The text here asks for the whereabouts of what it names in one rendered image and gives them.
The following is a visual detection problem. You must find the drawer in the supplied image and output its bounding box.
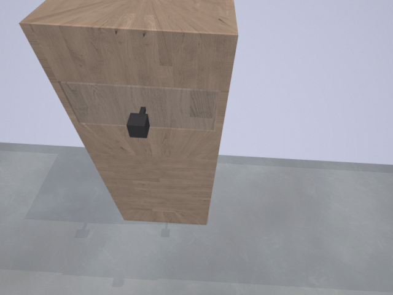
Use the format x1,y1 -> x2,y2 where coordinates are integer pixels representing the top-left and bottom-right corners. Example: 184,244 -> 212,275
61,81 -> 219,130

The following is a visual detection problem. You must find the cabinet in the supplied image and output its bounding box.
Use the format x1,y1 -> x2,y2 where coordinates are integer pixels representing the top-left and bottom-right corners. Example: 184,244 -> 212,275
19,0 -> 238,225

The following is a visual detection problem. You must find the handle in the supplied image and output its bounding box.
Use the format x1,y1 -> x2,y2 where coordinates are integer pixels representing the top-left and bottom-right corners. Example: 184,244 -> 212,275
126,107 -> 150,138

